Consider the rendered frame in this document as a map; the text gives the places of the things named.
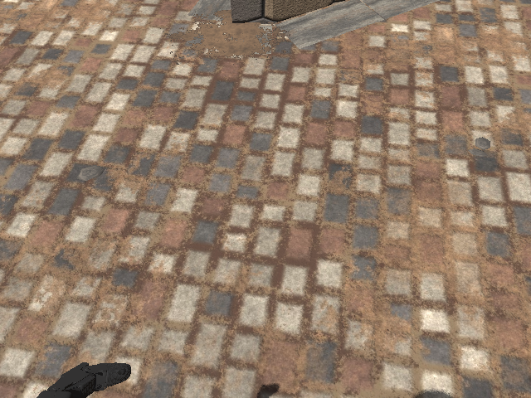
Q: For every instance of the robot left hand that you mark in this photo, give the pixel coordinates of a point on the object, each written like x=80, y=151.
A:
x=83, y=380

